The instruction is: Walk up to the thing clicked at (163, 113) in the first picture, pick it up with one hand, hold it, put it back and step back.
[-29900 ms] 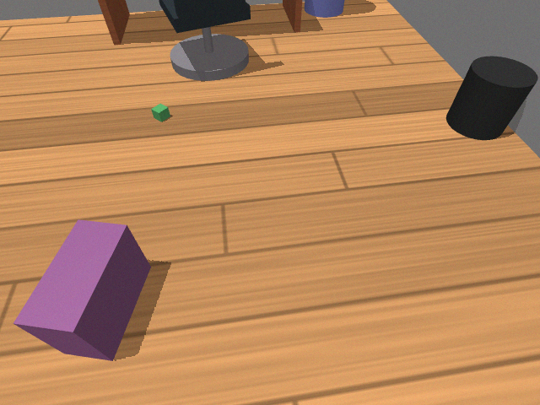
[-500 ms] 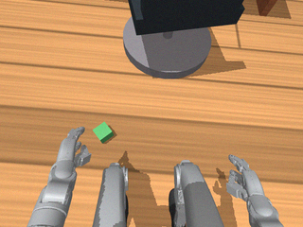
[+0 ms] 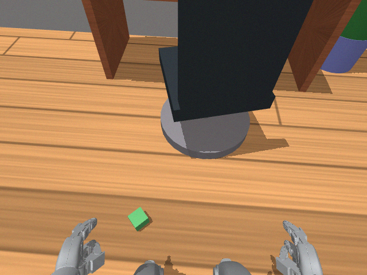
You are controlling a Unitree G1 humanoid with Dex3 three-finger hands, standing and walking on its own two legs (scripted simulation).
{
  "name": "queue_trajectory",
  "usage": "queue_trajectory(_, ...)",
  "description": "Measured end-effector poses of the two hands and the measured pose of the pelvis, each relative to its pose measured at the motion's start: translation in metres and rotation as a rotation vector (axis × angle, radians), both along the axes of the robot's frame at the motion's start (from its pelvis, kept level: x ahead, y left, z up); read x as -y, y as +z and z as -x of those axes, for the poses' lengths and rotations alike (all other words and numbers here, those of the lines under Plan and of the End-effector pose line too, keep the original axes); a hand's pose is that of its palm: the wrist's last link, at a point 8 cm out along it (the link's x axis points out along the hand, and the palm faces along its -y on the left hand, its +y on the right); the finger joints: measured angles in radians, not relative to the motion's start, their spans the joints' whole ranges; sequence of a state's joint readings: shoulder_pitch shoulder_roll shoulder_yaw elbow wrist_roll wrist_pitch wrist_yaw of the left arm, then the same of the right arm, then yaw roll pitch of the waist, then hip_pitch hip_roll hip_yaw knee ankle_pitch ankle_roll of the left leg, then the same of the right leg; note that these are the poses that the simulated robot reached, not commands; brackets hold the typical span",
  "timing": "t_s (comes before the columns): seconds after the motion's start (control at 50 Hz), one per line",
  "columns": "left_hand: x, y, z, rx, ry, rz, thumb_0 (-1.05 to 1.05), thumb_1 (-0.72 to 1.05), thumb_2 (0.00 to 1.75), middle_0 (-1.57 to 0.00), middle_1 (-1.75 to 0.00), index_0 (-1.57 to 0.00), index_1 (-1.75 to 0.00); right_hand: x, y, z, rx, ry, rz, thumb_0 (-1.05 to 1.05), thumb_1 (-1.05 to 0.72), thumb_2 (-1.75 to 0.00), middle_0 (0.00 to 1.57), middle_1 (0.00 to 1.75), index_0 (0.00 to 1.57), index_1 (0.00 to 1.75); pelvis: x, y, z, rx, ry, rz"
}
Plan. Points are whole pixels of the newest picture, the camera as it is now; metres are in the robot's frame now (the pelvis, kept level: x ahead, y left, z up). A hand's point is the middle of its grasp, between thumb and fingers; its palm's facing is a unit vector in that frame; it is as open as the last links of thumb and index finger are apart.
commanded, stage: home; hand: left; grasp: from above
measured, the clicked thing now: (138, 219) +0.44 +0.20 -0.67
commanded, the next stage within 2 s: none
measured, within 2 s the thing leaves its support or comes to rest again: neither
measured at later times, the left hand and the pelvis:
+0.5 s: hand (94, 268) +0.16 +0.18 -0.03, palm faces +0.07 -0.98 -0.20, open 7.9 cm; pelvis +0.00 +0.00 +0.02, yaw +1 degrees
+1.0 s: hand (93, 270) +0.16 +0.18 -0.03, palm faces +0.06 -0.98 -0.20, open 7.6 cm; pelvis +0.00 +0.00 +0.02, yaw +1 degrees
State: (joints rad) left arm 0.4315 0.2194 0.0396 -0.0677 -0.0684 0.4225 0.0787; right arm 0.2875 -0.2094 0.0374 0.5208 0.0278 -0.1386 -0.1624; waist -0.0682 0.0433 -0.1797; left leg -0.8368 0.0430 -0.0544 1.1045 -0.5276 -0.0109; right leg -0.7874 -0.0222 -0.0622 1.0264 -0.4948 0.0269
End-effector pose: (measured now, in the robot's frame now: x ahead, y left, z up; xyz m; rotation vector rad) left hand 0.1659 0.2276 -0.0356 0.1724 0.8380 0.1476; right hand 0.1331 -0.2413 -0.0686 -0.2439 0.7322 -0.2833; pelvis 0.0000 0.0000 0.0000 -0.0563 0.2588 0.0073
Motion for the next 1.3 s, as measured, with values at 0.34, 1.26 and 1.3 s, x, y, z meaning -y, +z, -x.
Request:
queue_trajectory(0.34,-0.007,0.026,0.023,0.001,0.014,0.017,0.01,0.87,0.88,-0.20,-0.30,-0.20,-0.30,-0.010,0.035,-0.037,0.150,0.084,0.018,0.02,-0.90,-0.90,0.21,0.30,0.20,0.30,-0.002,0.016,-0.007,0.075,0.016,-0.005)
queue_trajectory(1.26,-0.004,0.027,0.027,0.011,-0.001,0.011,0.01,0.90,0.90,-0.20,-0.30,-0.21,-0.30,-0.006,0.027,-0.017,0.127,0.064,0.020,0.02,-0.90,-0.90,0.21,0.30,0.20,0.30,-0.001,0.014,0.001,0.086,0.010,-0.006)
queue_trajectory(1.3,-0.004,0.027,0.026,0.011,-0.003,0.010,0.01,0.90,0.90,-0.20,-0.30,-0.21,-0.30,-0.006,0.027,-0.018,0.127,0.063,0.020,0.02,-0.90,-0.90,0.21,0.30,0.20,0.30,-0.001,0.014,0.001,0.086,0.011,-0.005)
